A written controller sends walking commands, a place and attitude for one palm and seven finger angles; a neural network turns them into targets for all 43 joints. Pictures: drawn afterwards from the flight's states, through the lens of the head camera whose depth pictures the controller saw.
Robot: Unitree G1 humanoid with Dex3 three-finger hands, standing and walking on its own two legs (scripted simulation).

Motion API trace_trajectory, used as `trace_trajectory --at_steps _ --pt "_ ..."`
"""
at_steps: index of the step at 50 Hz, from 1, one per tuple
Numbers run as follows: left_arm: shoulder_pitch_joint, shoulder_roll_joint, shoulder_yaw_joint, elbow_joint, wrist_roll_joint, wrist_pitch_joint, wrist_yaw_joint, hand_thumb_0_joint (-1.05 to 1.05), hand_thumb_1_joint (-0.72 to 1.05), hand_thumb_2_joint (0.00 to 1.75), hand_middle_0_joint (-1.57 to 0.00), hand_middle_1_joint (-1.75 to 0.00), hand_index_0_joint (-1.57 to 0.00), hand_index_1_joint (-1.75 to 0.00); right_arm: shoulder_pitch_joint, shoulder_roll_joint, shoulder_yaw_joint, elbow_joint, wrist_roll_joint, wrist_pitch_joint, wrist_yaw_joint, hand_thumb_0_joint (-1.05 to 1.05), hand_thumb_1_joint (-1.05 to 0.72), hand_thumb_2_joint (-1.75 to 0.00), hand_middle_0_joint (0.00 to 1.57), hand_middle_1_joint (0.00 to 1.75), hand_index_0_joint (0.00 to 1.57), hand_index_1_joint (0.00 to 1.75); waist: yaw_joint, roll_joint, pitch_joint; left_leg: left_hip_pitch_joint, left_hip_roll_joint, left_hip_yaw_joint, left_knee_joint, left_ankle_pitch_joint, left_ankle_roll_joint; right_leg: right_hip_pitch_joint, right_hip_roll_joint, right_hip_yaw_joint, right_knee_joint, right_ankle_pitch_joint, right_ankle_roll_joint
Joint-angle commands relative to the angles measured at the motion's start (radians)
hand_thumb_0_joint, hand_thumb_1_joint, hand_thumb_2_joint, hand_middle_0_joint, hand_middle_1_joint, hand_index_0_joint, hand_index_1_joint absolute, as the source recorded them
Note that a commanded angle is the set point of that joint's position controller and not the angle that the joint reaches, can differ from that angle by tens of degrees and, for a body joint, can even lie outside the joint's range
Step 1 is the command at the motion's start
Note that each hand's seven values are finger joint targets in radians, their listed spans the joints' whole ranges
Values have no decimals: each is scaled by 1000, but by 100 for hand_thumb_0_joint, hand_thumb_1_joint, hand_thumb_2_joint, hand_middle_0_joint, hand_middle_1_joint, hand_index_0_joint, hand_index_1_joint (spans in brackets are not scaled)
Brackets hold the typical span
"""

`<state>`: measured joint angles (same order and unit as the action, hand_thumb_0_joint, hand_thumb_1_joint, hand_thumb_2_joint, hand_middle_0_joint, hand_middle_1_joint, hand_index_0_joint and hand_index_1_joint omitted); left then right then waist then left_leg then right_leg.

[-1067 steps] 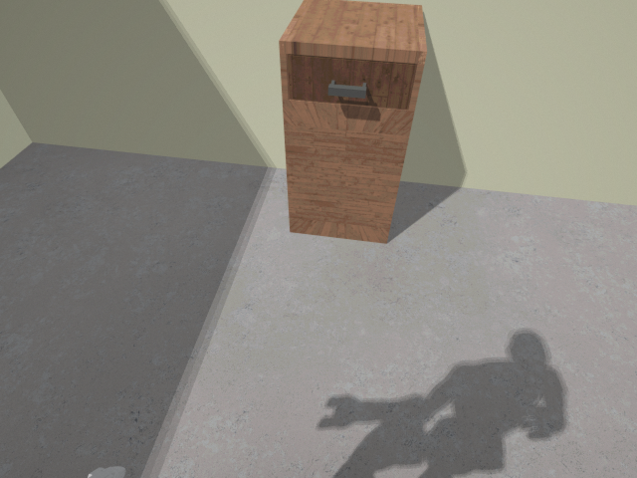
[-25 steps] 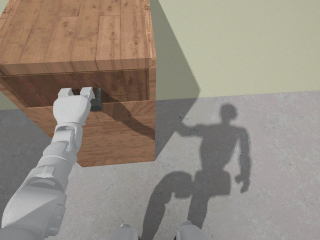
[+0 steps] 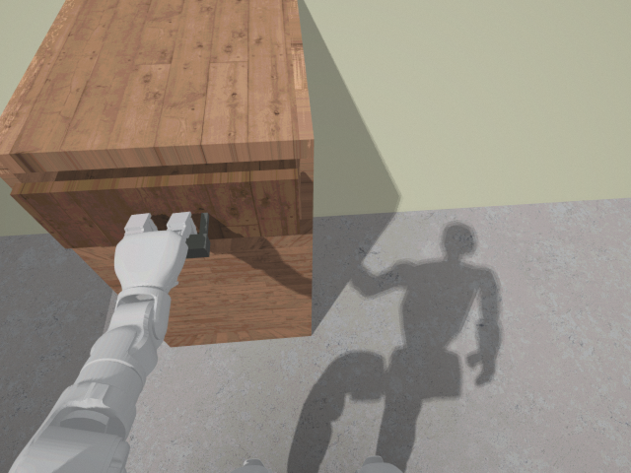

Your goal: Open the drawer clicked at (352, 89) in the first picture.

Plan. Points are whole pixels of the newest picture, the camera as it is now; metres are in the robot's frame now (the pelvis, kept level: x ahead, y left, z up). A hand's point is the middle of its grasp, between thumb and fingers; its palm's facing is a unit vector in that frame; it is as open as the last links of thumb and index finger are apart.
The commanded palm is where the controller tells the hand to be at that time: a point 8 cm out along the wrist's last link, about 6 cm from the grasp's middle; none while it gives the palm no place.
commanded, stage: pull the drawer open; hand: left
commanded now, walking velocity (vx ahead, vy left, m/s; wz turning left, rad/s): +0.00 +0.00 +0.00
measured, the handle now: (169, 234) +0.45 +0.22 -0.01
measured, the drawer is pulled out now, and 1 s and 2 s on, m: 0.03 0.15 0.28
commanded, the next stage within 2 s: none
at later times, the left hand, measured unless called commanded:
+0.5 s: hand (162, 313) +0.33 +0.21 -0.03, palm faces -0.02 -0.06 -1.00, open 5.8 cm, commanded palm +0.30 +0.21 +0.02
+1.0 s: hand (158, 352) +0.28 +0.20 -0.03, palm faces -0.03 -0.07 -1.00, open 5.8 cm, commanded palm +0.25 +0.20 +0.02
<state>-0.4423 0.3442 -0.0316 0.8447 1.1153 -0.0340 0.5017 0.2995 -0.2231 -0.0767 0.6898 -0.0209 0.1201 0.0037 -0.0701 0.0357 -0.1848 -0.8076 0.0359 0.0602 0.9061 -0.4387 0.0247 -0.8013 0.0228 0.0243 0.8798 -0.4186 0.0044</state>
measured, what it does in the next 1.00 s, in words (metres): stands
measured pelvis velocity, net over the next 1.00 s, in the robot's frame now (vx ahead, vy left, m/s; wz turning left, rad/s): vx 0.00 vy -0.02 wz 0.03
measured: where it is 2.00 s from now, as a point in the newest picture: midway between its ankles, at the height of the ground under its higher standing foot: outside the picture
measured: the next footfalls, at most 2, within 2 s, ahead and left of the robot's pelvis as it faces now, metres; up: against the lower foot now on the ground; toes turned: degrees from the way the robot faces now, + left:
none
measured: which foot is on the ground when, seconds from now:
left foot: down 0.00-1.00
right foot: down 0.00-1.00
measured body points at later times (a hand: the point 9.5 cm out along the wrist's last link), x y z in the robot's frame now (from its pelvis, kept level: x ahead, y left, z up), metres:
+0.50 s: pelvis +0.00 -0.01 +0.00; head +0.06 -0.01 +0.45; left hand +0.33 +0.21 +0.02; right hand +0.13 -0.26 -0.12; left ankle -0.01 +0.10 -0.69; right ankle -0.01 -0.13 -0.69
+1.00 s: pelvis +0.00 -0.02 +0.00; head +0.04 -0.03 +0.45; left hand +0.28 +0.21 +0.02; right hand +0.15 -0.26 -0.11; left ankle -0.01 +0.10 -0.69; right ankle -0.01 -0.13 -0.69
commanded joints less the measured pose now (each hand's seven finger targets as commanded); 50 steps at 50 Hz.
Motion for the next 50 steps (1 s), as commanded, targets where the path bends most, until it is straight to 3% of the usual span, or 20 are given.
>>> trace_trajectory --at_steps 1,2,6,9,10,13,15,17,19,20,23,25,32,35,38,40,43,46,49,50 --pt "-207 216 77 -211 -2 16 52 0 90 90 -40 -135 -40 -135 28 -151 -49 -98 0 -26 -9 0 -90 -90 20 30 20 30 36 2 -353 272 -43 -13 -80 457 10 224 35 -45 -86 442 -48" --pt "-178 188 61 -206 -6 24 54 0 90 90 -40 -135 -40 -135 22 -149 -50 -103 1 -27 -9 0 -90 -90 20 30 20 30 33 -2 -335 277 -44 -13 -83 449 10 222 36 -47 -92 434 -48" --pt "-178 190 59 -242 -8 37 58 0 90 90 -40 -135 -40 -135 2 -148 -45 -111 3 -33 -10 0 -90 -90 20 30 20 30 31 -4 -314 282 -46 -14 -90 431 9 218 34 -48 -97 417 -47" --pt "-107 201 77 -254 -7 46 56 0 90 90 -40 -135 -40 -135 -17 -144 -41 -125 6 -33 -14 0 -90 -90 20 30 20 30 51 2 -325 290 -51 -15 -92 438 7 235 34 -44 -93 419 -49" --pt "-118 158 40 -259 -16 51 54 0 90 90 -40 -135 -40 -135 -19 -143 -41 -127 6 -37 -14 0 -90 -90 20 30 20 30 34 -5 -287 286 -49 -16 -94 418 7 219 34 -49 -101 404 -48" --pt "-102 180 61 -287 -17 53 54 0 90 90 -40 -135 -40 -135 -31 -144 -39 -135 7 -43 -17 0 -90 -90 20 30 20 30 47 -19 -301 292 -51 -18 -97 407 9 235 33 -45 -104 391 -50" --pt "-81 145 31 -311 -18 53 52 0 90 90 -40 -135 -40 -135 -39 -138 -40 -143 7 -48 -16 0 -90 -90 20 30 20 30 46 -7 -304 300 -52 -16 -96 414 7 235 32 -48 -100 401 -50" --pt "-7 153 49 -317 -22 57 50 0 90 90 -40 -135 -40 -135 -51 -135 -39 -151 8 -51 -15 0 -90 -90 20 30 20 30 61 -11 -301 300 -55 -11 -96 421 7 252 33 -45 -102 417 -51" --pt "0 149 39 -357 -19 55 46 0 90 90 -40 -135 -40 -135 -64 -137 -34 -160 9 -51 -14 0 -90 -90 20 30 20 30 60 -9 -301 306 -52 -17 -101 419 5 244 33 -46 -100 404 -50" --pt "-6 111 5 -371 -25 56 47 0 90 90 -40 -135 -40 -135 -68 -135 -37 -161 9 -56 -13 0 -90 -90 20 30 20 30 47 2 -275 311 -51 -18 -100 405 5 227 32 -50 -104 387 -51" --pt "16 128 27 -384 -24 59 49 0 90 90 -40 -135 -40 -135 -72 -141 -36 -161 7 -64 -14 0 -90 -90 20 30 20 30 49 -32 -264 306 -48 -22 -107 381 6 228 34 -52 -109 359 -52" --pt "39 103 1 -414 -27 59 48 0 90 90 -40 -135 -40 -135 -75 -136 -35 -168 7 -69 -13 0 -90 -90 20 30 20 30 51 -30 -277 306 -51 -19 -105 373 6 238 32 -51 -106 364 -50" --pt "153 107 12 -482 -30 63 49 0 90 90 -40 -135 -40 -135 -101 -132 -33 -179 6 -77 -9 0 -90 -90 20 30 20 30 67 -21 -263 310 -53 -16 -106 372 5 245 31 -48 -105 366 -53" --pt "176 63 -28 -506 -33 68 48 0 90 90 -40 -135 -40 -135 -109 -131 -31 -184 5 -80 -7 0 -90 -90 20 30 20 30 56 -22 -233 312 -51 -22 -108 354 4 222 32 -54 -106 339 -53" --pt "193 109 13 -525 -33 67 48 0 90 90 -40 -135 -40 -135 -120 -137 -28 -184 3 -84 -9 0 -90 -90 20 30 20 30 69 -31 -236 301 -53 -23 -111 337 5 239 31 -47 -106 331 -55" --pt "210 69 -23 -532 -34 70 47 0 90 90 -40 -135 -40 -135 -123 -130 -27 -191 5 -88 -8 0 -90 -90 20 30 20 30 58 -38 -214 301 -54 -22 -109 319 6 224 29 -50 -111 318 -52" --pt "240 99 6 -553 -32 68 45 0 90 90 -40 -135 -40 -135 -136 -134 -25 -194 3 -91 -10 0 -90 -90 20 30 20 30 71 -40 -225 300 -55 -22 -110 323 6 238 28 -45 -110 326 -53" --pt "234 69 -28 -579 -31 64 42 0 90 90 -40 -135 -40 -135 -145 -129 -20 -198 1 -94 -8 0 -90 -90 20 30 20 30 63 -44 -221 299 -56 -18 -103 307 7 220 25 -43 -109 314 -49" --pt "339 90 7 -597 -34 65 39 0 90 90 -40 -135 -40 -135 -156 -125 -20 -211 3 -96 -6 0 -90 -90 20 30 20 30 87 -42 -233 302 -60 -15 -106 328 6 251 24 -40 -106 343 -51" --pt "360 69 -12 -613 -40 65 37 0 90 90 -40 -135 -40 -135 -157 -124 -22 -214 3 -98 -5 0 -90 -90 20 30 20 30 80 -37 -218 305 -60 -15 -103 326 6 251 26 -38 -109 349 -52"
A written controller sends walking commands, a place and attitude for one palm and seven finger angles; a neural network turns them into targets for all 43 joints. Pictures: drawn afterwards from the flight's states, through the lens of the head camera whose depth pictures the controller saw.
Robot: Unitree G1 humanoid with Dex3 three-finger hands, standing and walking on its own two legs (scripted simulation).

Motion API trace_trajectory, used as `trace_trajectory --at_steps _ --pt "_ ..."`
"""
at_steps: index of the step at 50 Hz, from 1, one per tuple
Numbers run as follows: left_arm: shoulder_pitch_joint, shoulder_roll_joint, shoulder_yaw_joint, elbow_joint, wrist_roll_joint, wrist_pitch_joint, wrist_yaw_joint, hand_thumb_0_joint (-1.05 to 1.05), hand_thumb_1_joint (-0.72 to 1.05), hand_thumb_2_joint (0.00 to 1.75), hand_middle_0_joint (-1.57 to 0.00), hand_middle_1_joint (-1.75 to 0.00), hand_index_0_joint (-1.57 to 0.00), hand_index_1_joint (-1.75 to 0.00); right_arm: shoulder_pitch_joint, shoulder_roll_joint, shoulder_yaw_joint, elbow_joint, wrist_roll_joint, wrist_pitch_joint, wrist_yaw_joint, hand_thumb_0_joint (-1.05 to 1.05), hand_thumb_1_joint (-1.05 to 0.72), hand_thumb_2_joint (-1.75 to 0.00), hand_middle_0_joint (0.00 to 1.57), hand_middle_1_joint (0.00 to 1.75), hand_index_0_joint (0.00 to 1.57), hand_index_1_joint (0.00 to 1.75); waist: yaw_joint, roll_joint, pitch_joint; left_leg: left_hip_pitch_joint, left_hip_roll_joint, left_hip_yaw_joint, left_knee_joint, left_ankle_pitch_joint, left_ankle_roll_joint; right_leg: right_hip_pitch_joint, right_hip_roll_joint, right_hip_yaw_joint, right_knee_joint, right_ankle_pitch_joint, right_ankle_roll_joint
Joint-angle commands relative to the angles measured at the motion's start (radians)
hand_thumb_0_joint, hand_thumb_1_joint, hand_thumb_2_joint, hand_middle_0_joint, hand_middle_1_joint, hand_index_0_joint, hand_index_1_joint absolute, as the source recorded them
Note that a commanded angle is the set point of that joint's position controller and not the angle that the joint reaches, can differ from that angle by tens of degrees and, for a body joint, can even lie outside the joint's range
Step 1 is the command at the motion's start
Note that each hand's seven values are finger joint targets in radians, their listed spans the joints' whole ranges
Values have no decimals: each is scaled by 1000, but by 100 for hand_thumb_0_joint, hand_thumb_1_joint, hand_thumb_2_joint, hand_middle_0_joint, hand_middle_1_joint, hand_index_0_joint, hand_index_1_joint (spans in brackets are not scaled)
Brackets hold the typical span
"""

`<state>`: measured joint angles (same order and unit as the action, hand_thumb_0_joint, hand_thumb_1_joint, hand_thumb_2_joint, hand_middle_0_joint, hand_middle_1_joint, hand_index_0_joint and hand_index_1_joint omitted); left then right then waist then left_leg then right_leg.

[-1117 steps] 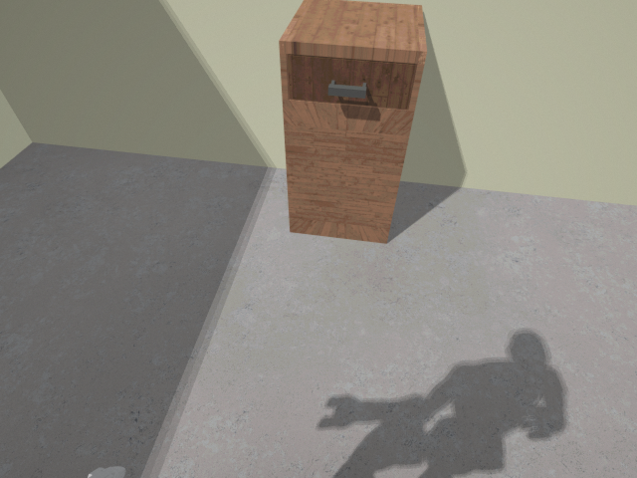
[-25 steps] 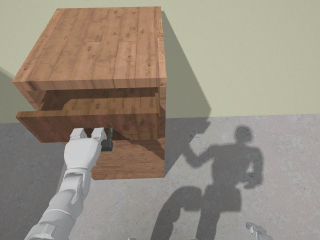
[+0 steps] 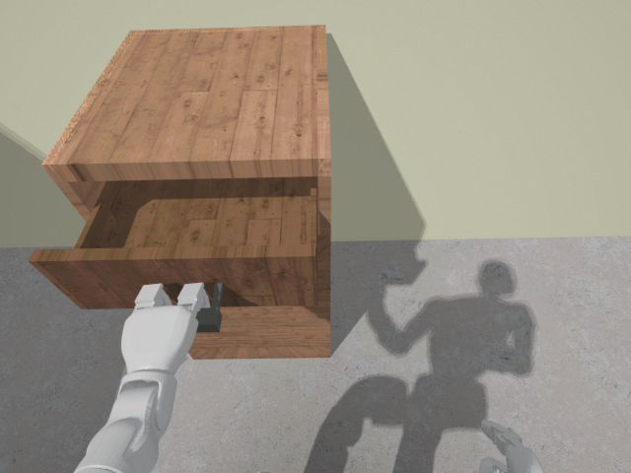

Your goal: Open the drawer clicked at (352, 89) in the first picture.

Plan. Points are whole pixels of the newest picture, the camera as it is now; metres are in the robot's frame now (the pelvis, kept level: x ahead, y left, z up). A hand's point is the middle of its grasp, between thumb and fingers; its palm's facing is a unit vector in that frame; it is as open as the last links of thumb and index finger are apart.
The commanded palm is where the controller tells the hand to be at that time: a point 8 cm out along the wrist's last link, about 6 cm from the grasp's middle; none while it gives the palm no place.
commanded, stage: pull the drawer open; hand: left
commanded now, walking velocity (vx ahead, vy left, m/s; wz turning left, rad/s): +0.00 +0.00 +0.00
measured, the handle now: (181, 305) +0.34 +0.21 -0.02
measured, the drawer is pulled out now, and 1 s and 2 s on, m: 0.15 0.28 0.30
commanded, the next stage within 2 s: open the thumb to release the handle in 1.36 s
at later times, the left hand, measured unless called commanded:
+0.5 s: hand (167, 397) +0.22 +0.21 -0.04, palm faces -0.03 -0.09 -1.00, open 5.9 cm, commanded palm +0.19 +0.20 +0.02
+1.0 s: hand (156, 450) +0.16 +0.20 -0.03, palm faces -0.04 -0.11 -0.99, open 6.0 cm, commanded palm +0.13 +0.20 +0.02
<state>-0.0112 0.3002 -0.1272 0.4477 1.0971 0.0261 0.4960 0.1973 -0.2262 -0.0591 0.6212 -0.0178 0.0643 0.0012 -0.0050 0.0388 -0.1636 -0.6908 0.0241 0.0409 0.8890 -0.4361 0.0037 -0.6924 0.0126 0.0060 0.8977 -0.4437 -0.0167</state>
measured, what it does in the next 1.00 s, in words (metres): stands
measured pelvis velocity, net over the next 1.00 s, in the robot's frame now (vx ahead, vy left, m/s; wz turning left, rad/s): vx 0.00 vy -0.01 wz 0.00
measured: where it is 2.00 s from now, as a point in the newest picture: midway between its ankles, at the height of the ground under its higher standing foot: outside the picture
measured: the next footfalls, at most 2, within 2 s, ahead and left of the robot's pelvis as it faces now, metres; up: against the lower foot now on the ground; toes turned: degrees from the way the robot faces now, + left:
none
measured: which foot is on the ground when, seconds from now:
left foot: down 0.00-1.00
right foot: down 0.00-1.00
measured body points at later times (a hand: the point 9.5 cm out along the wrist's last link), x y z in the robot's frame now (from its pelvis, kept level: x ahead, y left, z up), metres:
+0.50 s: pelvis +0.00 -0.01 +0.00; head +0.04 -0.03 +0.44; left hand +0.22 +0.21 +0.02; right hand +0.19 -0.24 -0.11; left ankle +0.00 +0.12 -0.69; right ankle -0.01 -0.11 -0.69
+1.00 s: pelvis +0.00 -0.01 -0.02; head +0.03 -0.04 +0.43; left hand +0.16 +0.21 +0.02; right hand +0.20 -0.23 -0.11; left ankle +0.00 +0.12 -0.69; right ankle -0.01 -0.11 -0.69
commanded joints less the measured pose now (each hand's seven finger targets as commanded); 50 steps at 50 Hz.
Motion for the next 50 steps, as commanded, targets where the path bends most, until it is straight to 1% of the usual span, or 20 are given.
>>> trace_trajectory --at_steps 1,4,5,9,12,18,19,21,25,33,34,35,37,38,39,43,44,48,49,50 --pt "-77 109 76 -246 -19 0 44 0 90 90 -40 -135 -40 -135 -64 -119 -36 -149 -1 -43 1 0 -90 -90 20 30 20 30 14 -34 -250 192 -47 4 -86 323 27 133 34 -22 -124 370 -29" --pt "-2 145 120 -261 -16 -3 44 0 90 90 -40 -135 -40 -135 -73 -120 -33 -156 -4 -44 2 0 -90 -90 20 30 20 30 29 -56 -245 176 -48 5 -84 326 26 153 34 -16 -118 387 -29" --pt "41 112 95 -270 -19 -1 45 0 90 90 -40 -135 -40 -135 -75 -116 -35 -164 -4 -46 3 0 -90 -90 20 30 20 30 27 -41 -221 179 -49 4 -84 329 26 148 36 -19 -121 391 -32" --pt "41 103 80 -329 -6 -6 53 0 90 90 -40 -135 -40 -135 -95 -115 -31 -166 -10 -46 15 0 -90 -90 20 30 20 30 17 -29 -221 196 -42 -1 -73 328 24 103 35 -23 -111 366 -32" --pt "128 83 68 -360 -11 -4 59 0 90 90 -40 -135 -40 -135 -97 -112 -35 -180 -12 -50 21 0 -90 -90 20 30 20 30 25 -39 -218 196 -43 -2 -71 327 25 114 36 -28 -108 368 -33" --pt "184 110 92 -412 -9 -6 64 0 90 90 -40 -135 -40 -135 -118 -113 -27 -188 -17 -48 20 0 -90 -90 20 30 20 30 28 -32 -193 185 -44 -7 -65 304 24 104 34 -21 -104 352 -36" --pt "183 92 70 -434 -6 -8 65 0 90 90 -40 -135 -40 -135 -124 -108 -24 -192 -19 -48 25 0 -90 -90 20 30 20 30 26 -34 -218 195 -42 -5 -58 303 25 92 30 -22 -100 347 -31" --pt "197 89 65 -446 -7 -9 65 0 90 90 -40 -135 -40 -135 -123 -108 -22 -195 -21 -49 25 0 -90 -90 20 30 20 30 22 -45 -198 189 -43 -6 -56 291 25 81 31 -24 -100 336 -31" --pt "301 97 88 -468 -14 -15 66 0 90 90 -40 -135 -40 -135 -127 -101 -23 -205 -20 -50 23 0 -90 -90 20 30 20 30 37 -51 -199 180 -46 -4 -50 293 26 108 32 -18 -95 363 -33" --pt "411 126 124 -531 -16 -33 74 0 90 90 -40 -135 -40 -135 -144 -98 -14 -226 -25 -48 33 0 -90 -90 20 30 20 30 45 -32 -164 156 -46 -5 -39 262 23 86 29 -3 -92 342 -38" --pt "440 120 120 -537 -8 -38 74 0 90 90 -40 -135 -40 -135 -149 -95 -10 -233 -28 -48 39 0 -90 -90 20 30 20 30 53 -40 -175 157 -46 -7 -32 264 22 67 31 -5 -81 325 -37" --pt "456 92 92 -546 -13 -38 75 0 90 90 -40 -135 -40 -135 -145 -94 -14 -237 -26 -48 37 0 -90 -90 20 30 20 30 45 -38 -160 155 -46 -6 -31 255 25 71 30 -12 -85 328 -37" --pt "475 112 115 -563 -7 -46 80 0 90 90 -40 -135 -40 -135 -148 -94 -13 -241 -30 -48 43 0 -90 -90 20 30 20 30 53 -38 -175 150 -45 -6 -23 250 23 55 30 -7 -75 310 -38" --pt "480 117 115 -576 -10 -46 81 0 90 90 -40 -135 -40 -135 -152 -96 -10 -245 -30 -48 44 0 -90 -90 20 30 20 30 51 -11 -165 150 -45 -11 -26 248 21 47 30 -6 -73 298 -42" --pt "500 102 100 -584 -12 -48 80 0 90 90 -40 -135 -40 -135 -148 -95 -10 -249 -31 -50 49 0 -90 -90 20 30 20 30 51 -17 -167 158 -44 -8 -19 250 23 37 29 -8 -72 295 -41" --pt "528 137 140 -604 -15 -57 84 0 90 90 -40 -135 -40 -135 -154 -96 -6 -258 -34 -46 48 0 -90 -90 20 30 20 30 50 -35 -148 127 -46 -11 -9 208 23 17 28 6 -73 253 -41" --pt "539 112 114 -609 -16 -57 83 0 90 90 -40 -135 -40 -135 -148 -95 -8 -260 -33 -48 48 0 -90 -90 20 30 20 30 47 -33 -138 132 -46 -11 -8 203 26 13 28 0 -73 250 -41" --pt "631 152 163 -635 -25 -72 82 0 90 90 -40 -135 -40 -135 -145 -93 -3 -273 -37 -51 51 0 -90 -90 20 30 20 30 64 -53 -177 118 -48 -9 10 226 24 28 26 16 -58 292 -43" --pt "647 124 131 -638 -28 -75 78 0 90 90 -40 -135 -40 -135 -148 -90 -5 -273 -35 -53 51 0 -90 -90 20 30 20 30 58 -42 -151 118 -50 -5 11 213 26 23 23 18 -63 294 -42" --pt "659 149 156 -649 -27 -82 77 0 90 90 -40 -135 -40 -135 -148 -92 -3 -276 -37 -54 56 0 -90 -90 20 30 20 30 65 -41 -155 119 -50 -6 17 218 23 4 25 28 -59 287 -44"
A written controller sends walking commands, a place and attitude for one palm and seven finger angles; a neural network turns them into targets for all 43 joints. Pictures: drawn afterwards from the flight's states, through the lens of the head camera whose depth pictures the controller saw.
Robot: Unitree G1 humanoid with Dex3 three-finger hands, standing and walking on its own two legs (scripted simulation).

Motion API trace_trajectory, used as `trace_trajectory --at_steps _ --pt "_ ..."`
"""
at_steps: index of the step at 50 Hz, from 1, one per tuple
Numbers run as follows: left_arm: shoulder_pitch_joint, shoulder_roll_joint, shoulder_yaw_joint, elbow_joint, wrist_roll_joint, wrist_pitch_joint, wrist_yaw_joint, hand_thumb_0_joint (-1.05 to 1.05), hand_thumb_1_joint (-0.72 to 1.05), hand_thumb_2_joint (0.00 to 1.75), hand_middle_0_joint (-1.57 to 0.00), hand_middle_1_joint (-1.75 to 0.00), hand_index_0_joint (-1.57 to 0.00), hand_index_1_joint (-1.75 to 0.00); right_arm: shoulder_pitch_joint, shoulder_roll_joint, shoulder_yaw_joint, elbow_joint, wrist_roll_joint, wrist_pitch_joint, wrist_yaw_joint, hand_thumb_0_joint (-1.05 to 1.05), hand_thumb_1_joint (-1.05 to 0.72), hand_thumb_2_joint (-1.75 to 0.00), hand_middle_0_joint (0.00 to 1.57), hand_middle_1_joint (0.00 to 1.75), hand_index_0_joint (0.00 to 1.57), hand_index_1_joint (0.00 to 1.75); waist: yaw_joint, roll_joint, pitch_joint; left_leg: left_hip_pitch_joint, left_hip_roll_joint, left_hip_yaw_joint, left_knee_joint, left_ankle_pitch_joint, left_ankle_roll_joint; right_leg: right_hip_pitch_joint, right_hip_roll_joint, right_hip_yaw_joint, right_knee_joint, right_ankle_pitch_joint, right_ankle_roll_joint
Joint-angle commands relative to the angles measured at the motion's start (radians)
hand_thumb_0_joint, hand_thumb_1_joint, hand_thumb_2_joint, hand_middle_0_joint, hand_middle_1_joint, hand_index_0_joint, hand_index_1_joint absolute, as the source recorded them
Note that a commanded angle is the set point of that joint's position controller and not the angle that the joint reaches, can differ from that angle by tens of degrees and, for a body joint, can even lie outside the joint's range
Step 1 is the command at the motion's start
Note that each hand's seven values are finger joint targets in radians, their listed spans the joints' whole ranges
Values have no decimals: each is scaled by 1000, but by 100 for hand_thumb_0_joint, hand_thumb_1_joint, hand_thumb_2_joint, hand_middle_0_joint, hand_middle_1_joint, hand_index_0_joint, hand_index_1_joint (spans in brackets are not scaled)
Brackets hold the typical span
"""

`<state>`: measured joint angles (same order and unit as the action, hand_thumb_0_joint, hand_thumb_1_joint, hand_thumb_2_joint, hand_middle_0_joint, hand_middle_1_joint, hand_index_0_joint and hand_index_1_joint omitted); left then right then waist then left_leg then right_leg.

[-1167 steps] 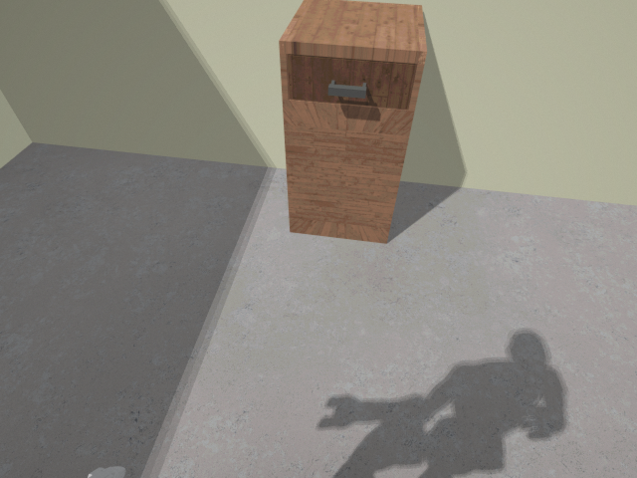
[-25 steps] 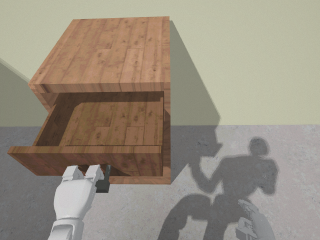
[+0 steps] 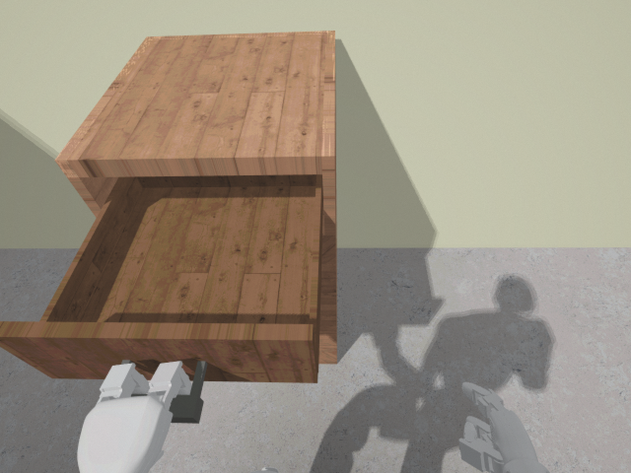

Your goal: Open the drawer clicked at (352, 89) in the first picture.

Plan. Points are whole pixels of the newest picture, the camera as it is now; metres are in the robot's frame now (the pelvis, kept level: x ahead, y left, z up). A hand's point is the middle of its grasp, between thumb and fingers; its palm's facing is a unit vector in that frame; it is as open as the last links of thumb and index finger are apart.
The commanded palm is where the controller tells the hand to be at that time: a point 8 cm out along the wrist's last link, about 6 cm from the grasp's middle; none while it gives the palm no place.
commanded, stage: pull the drawer open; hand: left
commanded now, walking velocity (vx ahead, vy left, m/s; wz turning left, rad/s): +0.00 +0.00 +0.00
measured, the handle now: (157, 388) +0.22 +0.22 +0.00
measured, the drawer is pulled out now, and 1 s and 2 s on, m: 0.28 0.30 0.29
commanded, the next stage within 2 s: open the thumb to release the handle in 0.36 s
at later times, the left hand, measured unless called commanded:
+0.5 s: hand (143, 465) +0.14 +0.21 -0.02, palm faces -0.08 -0.12 -0.99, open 6.0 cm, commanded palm +0.12 +0.22 +0.04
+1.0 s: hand (144, 464) +0.14 +0.21 -0.02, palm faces -0.04 -0.12 -0.99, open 12.7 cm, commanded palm +0.12 +0.22 +0.04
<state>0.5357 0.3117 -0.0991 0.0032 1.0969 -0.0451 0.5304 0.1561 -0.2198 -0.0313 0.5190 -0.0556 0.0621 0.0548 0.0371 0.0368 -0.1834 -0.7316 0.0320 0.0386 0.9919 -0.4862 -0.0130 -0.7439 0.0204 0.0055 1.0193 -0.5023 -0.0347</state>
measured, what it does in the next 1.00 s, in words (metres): stands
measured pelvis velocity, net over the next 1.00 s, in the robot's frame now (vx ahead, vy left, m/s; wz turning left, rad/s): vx -0.01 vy -0.01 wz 0.01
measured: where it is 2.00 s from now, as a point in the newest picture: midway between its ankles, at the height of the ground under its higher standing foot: outside the picture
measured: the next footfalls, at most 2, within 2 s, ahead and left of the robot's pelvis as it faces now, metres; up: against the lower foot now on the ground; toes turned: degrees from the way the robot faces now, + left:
none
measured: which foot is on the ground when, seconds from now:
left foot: down 0.00-1.00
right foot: down 0.00-1.00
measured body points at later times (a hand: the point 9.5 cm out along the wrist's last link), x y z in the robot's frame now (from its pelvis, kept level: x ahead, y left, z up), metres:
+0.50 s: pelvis +0.00 +0.00 -0.01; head +0.04 -0.03 +0.44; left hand +0.14 +0.22 +0.04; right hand +0.20 -0.22 -0.10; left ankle +0.00 +0.13 -0.68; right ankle +0.00 -0.10 -0.68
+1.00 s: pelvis -0.01 -0.01 -0.01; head +0.03 -0.04 +0.44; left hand +0.14 +0.22 +0.04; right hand +0.20 -0.22 -0.10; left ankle +0.00 +0.13 -0.68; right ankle +0.00 -0.10 -0.68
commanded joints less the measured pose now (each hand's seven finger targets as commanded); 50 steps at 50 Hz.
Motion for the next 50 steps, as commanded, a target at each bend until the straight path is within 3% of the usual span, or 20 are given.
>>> trace_trajectory --at_steps 1,8,9,12,18,19,22,23,24,26,28,31,33,38,39,43,46,48,49,50 --pt "148 125 122 -205 -31 -12 44 0 90 90 -40 -135 -40 -135 -109 -95 -30 -180 3 -50 -2 0 -90 -90 20 30 20 30 26 -27 -114 138 -58 -3 -91 253 44 83 15 14 -181 349 -25" --pt "209 166 172 -246 -28 -46 45 0 90 90 -40 -135 -40 -135 -114 -91 -25 -192 -10 -49 8 0 -90 -90 20 30 20 30 31 -40 -119 117 -59 -9 -65 224 41 22 17 39 -169 284 -32" --pt "220 132 136 -252 -28 -48 42 0 90 90 -40 -135 -40 -135 -109 -91 -25 -197 -9 -51 8 0 -90 -90 20 30 20 30 23 -25 -104 122 -60 -6 -62 218 45 15 14 33 -171 285 -32" --pt "222 150 157 -253 -30 -54 39 0 90 90 -40 -135 -40 -135 -107 -92 -26 -201 -12 -54 11 0 -90 -90 20 30 20 30 27 -45 -103 112 -61 -5 -50 187 42 -24 10 43 -177 219 -30" --pt "357 160 186 -279 -49 -72 28 0 90 90 -40 -135 -40 -135 -113 -78 -24 -213 -10 -47 16 0 -90 -90 20 30 20 30 54 -43 -146 102 -61 -6 -48 255 43 39 16 46 -150 336 -37" --pt "401 124 148 -274 -49 -71 23 0 90 90 -40 -135 -40 -135 -112 -77 -23 -220 -7 -48 18 0 -90 -90 20 30 20 30 54 -29 -123 104 -62 -4 -51 255 45 38 17 34 -148 339 -37" --pt "420 141 156 -304 -53 -83 17 0 90 90 -40 -135 -40 -135 -113 -77 -24 -225 -11 -48 27 0 -90 -90 20 30 20 30 57 -41 -141 112 -61 -2 -36 284 45 21 16 51 -144 366 -38" --pt "125 210 208 -291 -23 -79 40 0 90 90 -40 -135 -40 -135 -100 -98 -24 -187 -22 -31 15 0 -90 -90 20 30 20 30 -15 -70 -96 73 -52 -19 -12 240 42 -56 10 55 -131 339 -28" --pt "132 174 201 -297 -11 -86 51 0 83 87 -40 -134 -40 -134 -92 -96 -31 -194 -27 -38 10 0 -90 -90 20 30 20 30 10 -23 -110 77 -54 -13 -17 213 44 -40 10 38 -130 309 -24" --pt "201 136 172 -261 -15 -86 56 0 69 81 -38 -133 -38 -133 -89 -95 -32 -206 -23 -51 9 0 -90 -90 20 30 20 30 16 -7 -125 96 -53 -14 -19 215 45 -50 14 12 -124 283 -31" --pt "183 154 188 -292 -29 -81 57 0 55 75 -38 -131 -38 -131 -86 -99 -34 -205 -26 -53 10 0 -90 -90 20 30 20 30 17 -15 -189 124 -50 -16 -14 257 42 -45 14 20 -115 312 -33" --pt "214 130 151 -281 -40 -60 50 0 34 66 -36 -129 -36 -129 -82 -97 -35 -208 -16 -49 4 0 -90 -90 20 30 20 30 11 -44 -160 108 -54 -12 -22 255 46 -7 10 2 -126 345 -26" --pt "205 169 190 -264 -36 -53 52 0 20 60 -35 -127 -35 -127 -88 -93 -30 -204 -17 -44 3 0 -90 -90 20 30 20 30 18 -83 -169 96 -55 -13 -22 250 43 -4 10 17 -129 334 -24" --pt "179 167 176 -258 -31 -51 48 0 -15 45 -32 -124 -32 -124 -91 -92 -25 -201 -14 -42 1 0 -90 -90 20 30 20 30 18 -61 -163 99 -57 -6 -32 228 43 -2 7 26 -145 307 -24" --pt "188 140 154 -248 -30 -49 47 0 -22 42 -32 -123 -32 -123 -88 -91 -29 -201 -8 -41 -3 0 -90 -90 20 30 20 30 16 -42 -123 94 -56 -5 -43 211 46 8 10 10 -152 300 -23" --pt "161 169 179 -246 -33 -49 46 0 -50 30 -30 -120 -30 -120 -92 -91 -26 -203 -12 -42 -3 0 -90 -90 20 30 20 30 14 -62 -135 98 -55 -5 -41 195 46 -6 6 25 -167 261 -22" --pt "127 157 165 -231 -28 -47 48 0 -50 30 -30 -120 -30 -120 -88 -96 -29 -197 -9 -41 -10 0 -90 -90 20 30 20 30 8 -50 -99 83 -55 -4 -48 160 49 -4 4 16 -181 230 -18" --pt "117 173 179 -237 -27 -49 48 0 -50 30 -30 -120 -30 -120 -88 -95 -26 -199 -13 -44 -5 0 -90 -90 20 30 20 30 11 -53 -126 104 -54 -7 -48 174 46 -18 5 28 -180 218 -23" --pt "139 141 147 -235 -32 -48 45 0 -50 30 -30 -120 -30 -120 -85 -94 -29 -201 -8 -47 -8 0 -90 -90 20 30 20 30 9 -37 -114 101 -55 -2 -51 168 51 1 3 15 -182 232 -21" --pt "134 170 172 -242 -34 -49 45 0 -50 30 -30 -120 -30 -120 -86 -95 -28 -199 -10 -48 -5 0 -90 -90 20 30 20 30 17 -47 -135 108 -57 0 -46 180 46 -6 0 34 -183 236 -22"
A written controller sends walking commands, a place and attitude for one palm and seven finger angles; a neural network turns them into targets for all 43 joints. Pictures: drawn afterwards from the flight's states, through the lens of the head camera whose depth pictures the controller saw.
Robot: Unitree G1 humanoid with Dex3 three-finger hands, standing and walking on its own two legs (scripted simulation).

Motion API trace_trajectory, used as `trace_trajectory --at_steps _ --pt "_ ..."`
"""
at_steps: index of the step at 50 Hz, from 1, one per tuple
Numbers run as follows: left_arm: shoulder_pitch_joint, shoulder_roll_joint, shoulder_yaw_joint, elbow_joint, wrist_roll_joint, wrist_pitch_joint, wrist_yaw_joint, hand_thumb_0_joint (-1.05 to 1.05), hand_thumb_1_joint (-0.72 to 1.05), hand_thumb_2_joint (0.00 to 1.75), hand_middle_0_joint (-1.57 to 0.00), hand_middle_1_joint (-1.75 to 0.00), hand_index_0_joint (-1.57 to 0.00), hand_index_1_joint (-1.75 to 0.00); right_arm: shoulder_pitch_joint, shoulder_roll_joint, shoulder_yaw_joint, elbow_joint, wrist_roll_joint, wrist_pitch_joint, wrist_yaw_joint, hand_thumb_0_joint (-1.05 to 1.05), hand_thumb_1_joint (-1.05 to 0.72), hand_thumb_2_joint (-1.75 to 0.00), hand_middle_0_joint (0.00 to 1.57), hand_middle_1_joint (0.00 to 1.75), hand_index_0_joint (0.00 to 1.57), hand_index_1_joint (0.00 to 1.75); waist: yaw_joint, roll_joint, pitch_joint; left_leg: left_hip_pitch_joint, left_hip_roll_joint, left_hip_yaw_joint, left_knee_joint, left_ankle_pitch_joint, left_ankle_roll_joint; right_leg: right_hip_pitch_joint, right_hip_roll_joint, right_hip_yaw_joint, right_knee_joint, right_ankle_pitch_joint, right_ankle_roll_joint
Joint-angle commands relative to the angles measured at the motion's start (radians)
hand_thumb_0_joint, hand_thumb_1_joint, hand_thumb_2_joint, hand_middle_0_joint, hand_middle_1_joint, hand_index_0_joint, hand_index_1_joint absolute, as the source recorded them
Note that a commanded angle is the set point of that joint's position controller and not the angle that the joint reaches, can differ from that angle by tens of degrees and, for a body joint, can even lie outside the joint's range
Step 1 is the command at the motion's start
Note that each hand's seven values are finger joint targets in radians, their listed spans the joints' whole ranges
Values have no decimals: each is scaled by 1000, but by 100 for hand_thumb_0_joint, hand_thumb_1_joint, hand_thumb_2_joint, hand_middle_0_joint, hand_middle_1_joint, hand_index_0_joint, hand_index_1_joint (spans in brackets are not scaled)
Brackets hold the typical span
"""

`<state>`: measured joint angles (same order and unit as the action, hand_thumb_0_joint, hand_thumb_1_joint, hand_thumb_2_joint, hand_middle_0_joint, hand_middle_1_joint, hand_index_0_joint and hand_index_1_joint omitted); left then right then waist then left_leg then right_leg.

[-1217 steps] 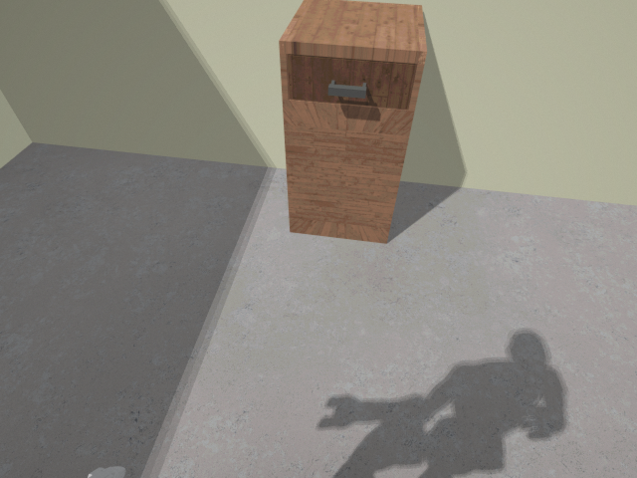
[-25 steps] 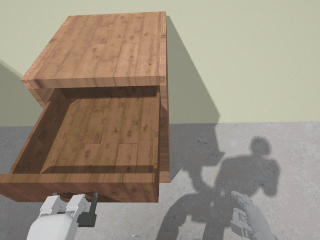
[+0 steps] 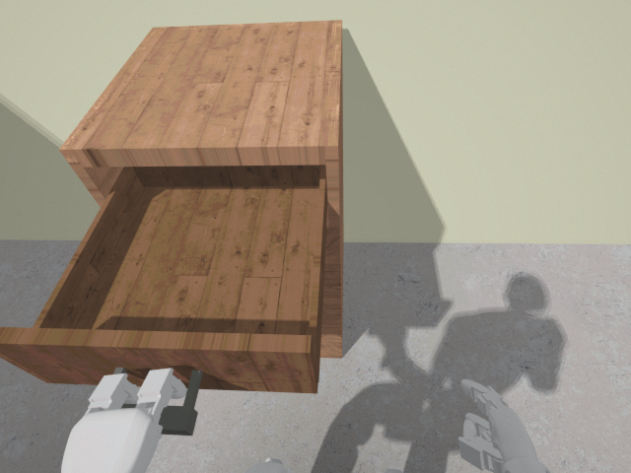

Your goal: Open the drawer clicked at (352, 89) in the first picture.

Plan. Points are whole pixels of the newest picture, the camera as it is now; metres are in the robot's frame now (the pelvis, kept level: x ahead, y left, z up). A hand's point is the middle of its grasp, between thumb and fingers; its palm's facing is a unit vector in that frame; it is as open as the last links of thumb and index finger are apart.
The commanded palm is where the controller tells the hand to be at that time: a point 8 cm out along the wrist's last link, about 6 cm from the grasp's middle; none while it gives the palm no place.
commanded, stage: lift the hand off the handle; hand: left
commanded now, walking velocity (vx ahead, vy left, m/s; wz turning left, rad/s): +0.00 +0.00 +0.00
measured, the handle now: (150, 398) +0.20 +0.22 +0.01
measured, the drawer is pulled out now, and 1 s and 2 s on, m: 0.30 0.29 0.29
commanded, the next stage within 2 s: draw the hand back to the body in 1.66 s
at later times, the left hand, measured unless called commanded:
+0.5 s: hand (146, 434) +0.17 +0.22 +0.00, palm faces -0.01 -0.11 -0.99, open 13.8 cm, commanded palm +0.15 +0.23 +0.06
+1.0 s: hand (110, 413) +0.17 +0.23 +0.07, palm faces +0.01 -0.16 -0.99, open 13.6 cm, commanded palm +0.15 +0.23 +0.14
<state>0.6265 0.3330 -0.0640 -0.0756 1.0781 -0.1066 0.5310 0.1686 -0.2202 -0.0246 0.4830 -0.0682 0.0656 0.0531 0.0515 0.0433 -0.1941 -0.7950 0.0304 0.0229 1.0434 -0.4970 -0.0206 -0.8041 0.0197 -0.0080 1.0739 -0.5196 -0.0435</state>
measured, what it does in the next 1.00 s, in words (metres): stands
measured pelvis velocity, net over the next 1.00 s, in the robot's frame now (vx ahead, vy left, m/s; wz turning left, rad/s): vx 0.01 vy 0.02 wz -0.01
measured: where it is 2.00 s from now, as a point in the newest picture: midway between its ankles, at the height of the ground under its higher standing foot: outside the picture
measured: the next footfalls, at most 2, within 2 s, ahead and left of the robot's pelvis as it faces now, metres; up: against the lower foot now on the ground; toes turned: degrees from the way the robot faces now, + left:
none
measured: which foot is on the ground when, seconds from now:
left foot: down 0.00-1.00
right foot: down 0.00-1.00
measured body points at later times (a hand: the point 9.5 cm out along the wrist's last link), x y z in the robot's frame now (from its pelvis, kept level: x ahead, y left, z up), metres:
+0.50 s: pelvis -0.01 +0.00 +0.01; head +0.03 -0.03 +0.45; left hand +0.16 +0.22 +0.05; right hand +0.19 -0.22 -0.10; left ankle +0.01 +0.14 -0.67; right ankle +0.00 -0.09 -0.67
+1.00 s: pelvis +0.01 +0.02 +0.04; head +0.02 -0.02 +0.48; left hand +0.17 +0.24 +0.12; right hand +0.22 -0.20 -0.05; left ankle +0.01 +0.14 -0.67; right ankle +0.00 -0.09 -0.67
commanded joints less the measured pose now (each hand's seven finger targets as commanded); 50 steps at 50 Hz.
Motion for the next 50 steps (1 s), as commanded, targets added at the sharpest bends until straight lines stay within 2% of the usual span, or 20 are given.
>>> trace_trajectory --at_steps 1,4,8,9,10,17,20,23,26,33,34,38,39,40,41,43,46,48,49,50 --pt "64 138 134 -149 -12 11 46 0 -50 30 -30 -120 -30 -120 -99 -94 -38 -160 5 -49 -8 0 -90 -90 20 30 20 30 4 -44 -110 160 -54 14 -102 194 56 75 5 29 -231 280 -13" --pt "31 107 99 -129 -9 10 43 0 -50 30 -30 -120 -30 -120 -104 -95 -36 -159 3 -50 -5 0 -90 -90 20 30 20 30 -9 -45 -83 148 -53 11 -102 178 56 54 3 29 -231 261 -12" --pt "-13 149 136 -126 -6 13 48 0 -50 30 -30 -120 -30 -120 -106 -97 -37 -154 -1 -49 -5 0 -90 -90 20 30 20 30 -10 -86 -110 141 -52 10 -92 170 54 47 -1 49 -237 236 -9" --pt "-13 123 111 -131 -9 16 49 0 -50 30 -30 -120 -30 -120 -103 -97 -38 -154 3 -51 -11 0 -90 -90 20 30 20 30 -11 -63 -99 133 -56 13 -99 161 59 75 -3 37 -240 249 -6" --pt "-43 154 135 -126 -4 18 52 0 -50 30 -30 -120 -30 -120 -102 -99 -37 -152 3 -51 -9 0 -90 -90 20 30 20 30 -11 -76 -107 141 -55 12 -93 155 54 38 -4 50 -243 208 -6" --pt "-186 141 112 -86 2 43 60 0 -50 30 -30 -120 -30 -120 -101 -101 -40 -127 10 -51 -28 0 -90 -90 20 30 20 30 -30 -71 -110 147 -52 15 -103 121 57 30 -8 36 -263 154 2" --pt "-202 182 135 -125 -7 60 60 0 -50 30 -30 -120 -30 -120 -104 -100 -40 -131 17 -48 -35 0 -90 -90 20 30 20 30 -12 -50 -151 180 -55 18 -126 137 58 90 -8 41 -279 165 2" --pt "-190 213 161 -157 -23 78 51 0 -50 30 -30 -120 -30 -120 -111 -99 -32 -133 22 -44 -42 0 -90 -90 20 30 20 30 -8 -55 -161 209 -56 19 -150 168 61 152 -8 50 -304 216 2" --pt "-123 176 133 -175 -41 81 27 0 -50 30 -30 -120 -30 -120 -120 -92 -31 -136 30 -46 -45 0 -90 -90 20 30 20 30 2 -30 -113 225 -55 19 -180 193 60 190 -4 39 -317 269 -1" --pt "-129 196 150 -199 -60 75 -13 0 -50 30 -30 -120 -30 -120 -130 -95 -26 -131 29 -53 -33 0 -90 -90 20 30 20 30 -3 -47 -47 280 -48 13 -230 190 57 199 -8 54 -384 221 0" --pt "-113 165 122 -211 -68 73 -20 0 -50 30 -30 -120 -30 -120 -125 -93 -31 -131 34 -58 -34 0 -90 -90 20 30 20 30 -3 -33 -41 289 -46 15 -243 189 61 214 -6 43 -382 232 0" --pt "-82 177 128 -253 -88 66 -54 0 -50 30 -30 -120 -30 -120 -127 -97 -31 -136 34 -67 -23 0 -90 -90 20 30 20 30 0 -52 -53 332 -44 11 -262 228 59 238 -10 43 -399 267 1" --pt "-68 140 87 -273 -93 65 -65 0 -50 30 -30 -120 -30 -120 -128 -94 -34 -138 38 -71 -25 0 -90 -90 20 30 20 30 -1 -34 -33 338 -43 12 -273 227 63 244 -7 30 -397 273 1" --pt "-100 167 101 -288 -85 61 -74 0 -50 30 -30 -120 -30 -120 -128 -98 -32 -136 34 -72 -20 0 -90 -90 20 30 20 30 -2 -42 -46 354 -41 9 -273 237 61 223 -9 33 -399 263 1" --pt "-86 143 76 -303 -88 61 -82 0 -50 30 -30 -120 -30 -120 -130 -95 -34 -140 35 -72 -22 0 -90 -90 20 30 20 30 -1 -29 -27 359 -38 9 -283 236 64 237 -9 22 -403 269 1" --pt "-127 177 97 -326 -82 61 -95 0 -50 30 -30 -120 -30 -120 -129 -99 -30 -138 31 -71 -15 0 -90 -90 20 30 20 30 -1 -32 -31 388 -38 1 -288 251 60 225 -7 37 -414 256 -4" --pt "-74 159 79 -390 -88 52 -112 0 -50 30 -30 -120 -30 -120 -126 -91 -33 -150 35 -75 -10 0 -90 -90 20 30 20 30 14 -1 -39 413 -32 2 -306 288 62 256 -5 17 -403 298 -7" --pt "-82 202 123 -408 -90 56 -117 0 -50 30 -30 -120 -30 -120 -124 -94 -27 -149 32 -71 -2 0 -90 -90 20 30 20 30 17 -21 -44 434 -31 -7 -306 313 56 249 -3 32 -410 299 -11" --pt "-68 175 100 -419 -88 56 -120 0 -50 30 -30 -120 -30 -120 -122 -88 -30 -149 37 -69 -3 0 -90 -90 20 30 20 30 15 7 -16 425 -28 -2 -316 313 58 260 -2 13 -403 307 -10" --pt "-85 183 101 -444 -88 56 -125 0 -50 30 -30 -120 -30 -120 -122 -90 -28 -156 33 -71 5 0 -90 -90 20 30 20 30 15 -11 -41 450 -28 -6 -308 333 55 237 -4 27 -405 306 -11"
